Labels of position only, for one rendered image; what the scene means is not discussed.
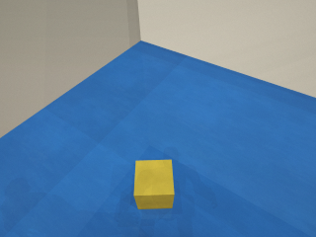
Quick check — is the carton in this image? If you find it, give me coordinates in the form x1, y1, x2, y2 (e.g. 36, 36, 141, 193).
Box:
133, 159, 175, 209

